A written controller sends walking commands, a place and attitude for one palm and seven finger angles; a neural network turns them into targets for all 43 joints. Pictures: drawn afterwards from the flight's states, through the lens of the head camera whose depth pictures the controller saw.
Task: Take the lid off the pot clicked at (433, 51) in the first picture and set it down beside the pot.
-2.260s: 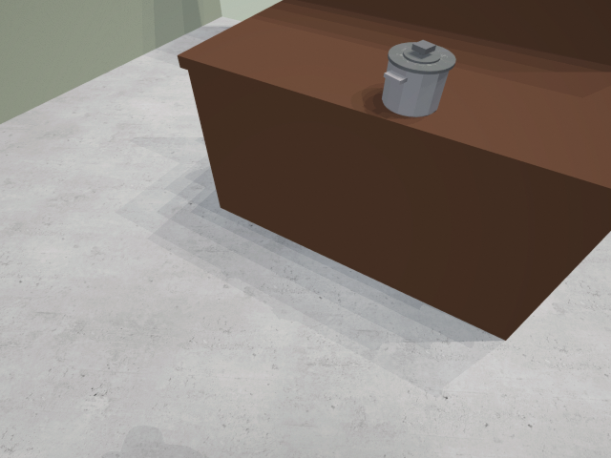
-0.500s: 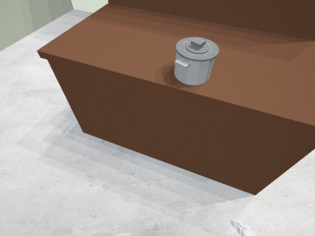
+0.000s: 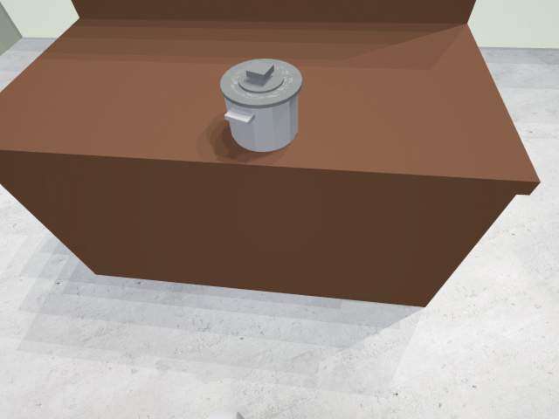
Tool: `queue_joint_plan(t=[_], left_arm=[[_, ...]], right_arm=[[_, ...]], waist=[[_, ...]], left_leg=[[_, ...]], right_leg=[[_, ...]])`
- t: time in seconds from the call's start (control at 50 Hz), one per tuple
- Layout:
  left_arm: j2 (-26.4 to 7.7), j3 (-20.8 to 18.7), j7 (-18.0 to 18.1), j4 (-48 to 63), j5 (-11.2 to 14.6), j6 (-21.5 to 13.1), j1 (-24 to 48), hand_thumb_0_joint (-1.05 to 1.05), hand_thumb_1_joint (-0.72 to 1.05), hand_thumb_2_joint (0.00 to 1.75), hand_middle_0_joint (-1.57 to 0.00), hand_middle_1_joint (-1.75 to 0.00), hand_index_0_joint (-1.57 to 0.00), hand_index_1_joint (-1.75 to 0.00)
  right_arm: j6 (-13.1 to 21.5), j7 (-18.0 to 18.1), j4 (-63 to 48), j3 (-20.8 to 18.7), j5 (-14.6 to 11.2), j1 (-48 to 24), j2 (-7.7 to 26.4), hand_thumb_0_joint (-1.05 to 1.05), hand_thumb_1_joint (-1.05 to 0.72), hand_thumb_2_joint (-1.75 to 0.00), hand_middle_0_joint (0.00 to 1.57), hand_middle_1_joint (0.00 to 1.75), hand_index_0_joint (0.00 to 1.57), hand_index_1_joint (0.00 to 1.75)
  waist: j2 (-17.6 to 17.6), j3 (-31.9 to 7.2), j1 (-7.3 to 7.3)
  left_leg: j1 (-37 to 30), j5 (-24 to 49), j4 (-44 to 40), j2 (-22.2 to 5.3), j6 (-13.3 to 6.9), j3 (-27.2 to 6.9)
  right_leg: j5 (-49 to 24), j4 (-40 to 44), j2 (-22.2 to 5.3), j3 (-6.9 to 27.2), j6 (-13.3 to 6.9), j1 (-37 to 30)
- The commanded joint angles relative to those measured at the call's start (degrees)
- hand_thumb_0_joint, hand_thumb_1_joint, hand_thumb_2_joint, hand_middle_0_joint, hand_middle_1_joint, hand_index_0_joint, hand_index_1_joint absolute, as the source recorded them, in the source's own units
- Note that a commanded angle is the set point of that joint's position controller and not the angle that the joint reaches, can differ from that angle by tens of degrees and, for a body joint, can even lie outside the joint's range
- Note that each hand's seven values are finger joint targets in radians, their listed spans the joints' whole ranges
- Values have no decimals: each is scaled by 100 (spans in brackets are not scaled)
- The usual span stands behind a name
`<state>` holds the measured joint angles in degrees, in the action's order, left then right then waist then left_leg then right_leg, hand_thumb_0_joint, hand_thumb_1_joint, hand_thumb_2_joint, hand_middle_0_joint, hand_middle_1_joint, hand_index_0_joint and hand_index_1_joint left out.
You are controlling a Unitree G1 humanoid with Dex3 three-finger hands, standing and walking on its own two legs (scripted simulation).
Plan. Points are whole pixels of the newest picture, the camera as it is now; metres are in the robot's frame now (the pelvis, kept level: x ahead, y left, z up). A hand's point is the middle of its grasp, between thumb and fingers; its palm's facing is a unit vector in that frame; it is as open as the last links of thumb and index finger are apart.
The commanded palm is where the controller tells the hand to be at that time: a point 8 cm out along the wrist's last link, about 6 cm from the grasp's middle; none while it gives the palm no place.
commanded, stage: take the last steps up to it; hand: left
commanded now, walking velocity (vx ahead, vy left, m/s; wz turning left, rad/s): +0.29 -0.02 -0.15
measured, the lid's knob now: (260, 70) +0.71 +0.07 +0.11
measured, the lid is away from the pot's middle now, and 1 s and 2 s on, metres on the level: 0.00 0.00 0.00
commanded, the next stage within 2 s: come to a stop and stand still in 0.50 s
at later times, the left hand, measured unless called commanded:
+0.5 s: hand (188, 383) +0.20 +0.18 -0.16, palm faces -0.09 -0.98 -0.16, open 7.4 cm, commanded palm none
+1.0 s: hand (193, 338) +0.27 +0.19 -0.18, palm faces +0.00 -0.98 -0.22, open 7.3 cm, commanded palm none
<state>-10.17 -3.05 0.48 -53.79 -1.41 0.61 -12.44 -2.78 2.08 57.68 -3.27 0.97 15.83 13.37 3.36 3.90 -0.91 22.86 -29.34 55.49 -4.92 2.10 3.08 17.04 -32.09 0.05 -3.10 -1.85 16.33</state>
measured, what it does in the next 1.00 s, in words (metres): walks ahead: left foot, then right foot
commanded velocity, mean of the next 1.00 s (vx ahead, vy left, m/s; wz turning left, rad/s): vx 0.04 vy -0.01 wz -0.04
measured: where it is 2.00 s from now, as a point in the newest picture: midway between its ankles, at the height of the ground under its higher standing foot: outside the picture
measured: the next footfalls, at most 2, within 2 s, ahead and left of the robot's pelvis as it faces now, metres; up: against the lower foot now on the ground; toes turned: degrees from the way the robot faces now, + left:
left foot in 0.22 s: +0.07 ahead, +0.12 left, +0.00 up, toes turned +3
right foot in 0.60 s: +0.26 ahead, -0.14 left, +0.00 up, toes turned -11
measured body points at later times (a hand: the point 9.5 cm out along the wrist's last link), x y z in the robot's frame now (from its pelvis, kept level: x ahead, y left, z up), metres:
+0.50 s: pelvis +0.11 +0.01 +0.01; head +0.15 +0.02 +0.46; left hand +0.20 +0.23 -0.15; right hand +0.01 -0.18 -0.14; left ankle +0.03 +0.12 -0.73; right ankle +0.16 -0.13 -0.69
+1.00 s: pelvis +0.20 +0.00 +0.00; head +0.23 +0.02 +0.45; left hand +0.27 +0.24 -0.16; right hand +0.28 -0.24 -0.14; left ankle +0.24 +0.09 -0.73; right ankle +0.19 -0.13 -0.71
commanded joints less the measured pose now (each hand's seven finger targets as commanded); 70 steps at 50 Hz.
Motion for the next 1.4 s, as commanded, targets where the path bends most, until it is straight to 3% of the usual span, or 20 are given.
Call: queue_joint_plan(t=[0.0,0.1,0.16,0.18,0.2,0.22,0.36,0.48,0.54,0.56,0.58,0.62,0.68,0.84,0.92,1.02,1.18,1.22,1.24,1.38], left_arm=[[-943,-262,88,227,3,-95,-262,0,90,90,-20,-30,-20,-30],[-1040,-285,9,71,0,-155,-384,0,90,90,-20,-30,-20,-30],[-878,-264,-29,26,52,-132,-207,0,90,90,-20,-30,-20,-30],[-625,-204,-76,58,76,-120,-210,0,90,90,-20,-30,-20,-30],[-261,-150,-117,161,96,-143,-182,0,90,90,-20,-30,-20,-30],[-354,-154,-128,433,23,-193,121,0,90,90,-20,-30,-20,-30],[-159,-103,-211,52,13,-186,-29,0,90,90,-20,-30,-20,-30],[-9,-18,-185,181,12,-233,446,0,90,90,-20,-30,-20,-30],[-300,-121,-140,-203,-6,-314,-685,0,90,90,-20,-30,-20,-30],[-659,-208,-82,-430,-21,-377,-1365,0,90,90,-20,-30,-20,-30],[-1199,-347,-14,-527,2,-419,-1813,0,90,90,-20,-30,-20,-30],[-1073,-251,75,-414,86,-345,-1260,0,90,90,-20,-30,-20,-30],[-474,-92,215,-121,-15,-260,-103,0,90,90,-20,-30,-20,-30],[-854,-169,220,-58,36,-44,-64,0,90,90,-20,-30,-20,-30],[-482,-72,250,50,81,105,-284,0,90,90,-20,-30,-20,-30],[-555,-123,184,-185,74,125,-497,0,90,90,-20,-30,-20,-30],[-442,3,139,-182,67,131,-610,0,90,90,-20,-30,-20,-30],[-710,31,273,-265,1,-79,-1329,0,90,90,-20,-30,-20,-30],[-918,55,315,-52,-11,-129,-945,0,90,90,-20,-30,-20,-30],[-851,85,264,152,26,-162,-565,0,90,90,-20,-30,-20,-30]], right_arm=[[250,-90,-384,-19,48,53,163,0,-90,-90,20,30,20,30],[406,-176,-362,-6,49,154,33,0,-90,-90,20,30,20,30],[503,-137,-75,25,58,970,-14,0,-90,-90,20,30,20,30],[556,-102,10,-8,74,1248,248,0,-90,-90,20,30,20,30],[590,-67,78,-128,155,1771,752,0,-90,-90,20,30,20,30],[562,-35,-3,-167,117,1886,1016,0,-90,-90,20,30,20,30],[811,35,161,122,17,1244,188,0,-90,-90,20,30,20,30],[691,8,418,49,67,1416,265,0,-90,-90,20,30,20,30],[647,-13,458,58,7,1166,222,0,-90,-90,20,30,20,30],[661,-51,440,62,-54,1153,84,0,-90,-90,20,30,20,30],[681,-46,293,99,-100,1364,-280,0,-90,-90,20,30,20,30],[488,46,212,65,-91,917,-238,0,-90,-90,20,30,20,30],[288,35,396,122,-53,948,-457,0,-90,-90,20,30,20,30],[169,-38,32,0,-32,527,-193,0,-90,-90,20,30,20,30],[271,-16,-320,-54,52,93,594,0,-90,-90,20,30,20,30],[303,98,-531,21,32,-568,422,0,-90,-90,20,30,20,30],[193,21,-331,-113,21,-323,607,0,-90,-90,20,30,20,30],[266,-3,-614,-154,-125,-758,644,0,-90,-90,20,30,20,30],[268,-65,-800,-47,-106,-363,142,0,-90,-90,20,30,20,30],[279,-154,-604,6,-36,-306,140,0,-90,-90,20,30,20,30]], waist=[[-1106,-505,103],[-1132,-143,141],[-808,-40,-207],[-3,60,-303],[1349,29,-493],[1172,338,-503],[286,54,-14],[531,90,-225],[28,-397,354],[-487,-812,622],[-1857,-1269,614],[-1306,-935,425],[-732,-481,-69],[-1197,-599,-32],[1170,-567,33],[118,-685,173],[584,-800,-47],[-127,-838,437],[-1570,-762,-11],[-635,70,-56]], left_leg=[[464,314,36,-42,42,-13],[-185,519,-1443,162,-109,218],[-1558,1066,-2802,316,-169,394],[-2027,498,-3398,-124,-356,-437],[-2302,-399,-4405,-1454,-869,-2355],[-1919,-1008,-4959,-2143,-1345,-3479],[-2103,3869,-4356,-1018,-1169,-533],[-1922,4279,-3826,-970,-1064,-119],[-1318,3854,-2595,-612,-744,99],[-423,2969,-1473,-355,-532,272],[837,37,147,385,-234,586],[525,-615,1150,168,-233,-276],[-219,76,136,-77,-91,-320],[-960,1586,-2292,319,26,19],[-1099,5520,-3779,-1543,-1194,-2041],[-1517,5172,-3529,-1063,-1239,-1147],[-1750,3297,-3761,-948,-1128,-1353],[-1824,4153,-1955,-429,-452,-620],[-692,2175,-1879,156,-196,-246],[-883,1624,-2341,237,-264,-384]], right_leg=[[-1452,1512,-1371,1435,-1033,-740],[505,1879,-1265,1635,-1034,-304],[1253,1312,-801,1267,-718,487],[1215,402,-393,996,-488,1136],[1196,-1294,239,150,-185,1921],[1530,-2192,131,212,-157,2478],[-80,-2720,-406,156,118,2144],[-145,-759,-245,-392,21,1083],[-1026,317,-1,-530,-60,-901],[-1413,349,-655,252,-323,-2151],[-2489,926,-2241,2403,-1023,-3070],[-2854,1528,-2511,2515,-1354,-1411],[-3425,1338,-1851,988,-1073,59],[-2980,660,-1522,574,-671,-62],[1573,-1592,-9,-28,287,459],[1010,-2911,-16,690,345,891],[893,-456,-78,269,269,31],[-1402,1740,-498,638,181,-161],[-2518,1291,-1013,1508,-87,-540],[-169,839,-736,1013,-254,545]])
